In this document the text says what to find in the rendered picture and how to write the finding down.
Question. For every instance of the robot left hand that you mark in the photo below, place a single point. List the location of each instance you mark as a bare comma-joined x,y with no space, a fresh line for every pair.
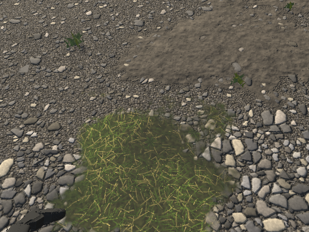
36,219

